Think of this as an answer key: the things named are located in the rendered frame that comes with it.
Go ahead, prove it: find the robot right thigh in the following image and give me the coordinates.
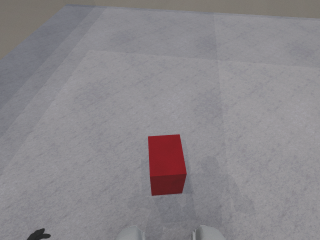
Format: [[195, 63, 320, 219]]
[[191, 226, 226, 240]]

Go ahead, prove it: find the left robot hand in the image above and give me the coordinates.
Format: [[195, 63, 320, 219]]
[[27, 228, 51, 240]]

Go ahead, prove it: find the robot left thigh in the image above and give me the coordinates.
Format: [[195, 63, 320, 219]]
[[115, 227, 146, 240]]

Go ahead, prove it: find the robot thigh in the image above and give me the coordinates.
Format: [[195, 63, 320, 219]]
[[115, 227, 146, 240], [191, 226, 226, 240]]

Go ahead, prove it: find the carton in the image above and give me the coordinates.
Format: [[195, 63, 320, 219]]
[[148, 134, 187, 196]]

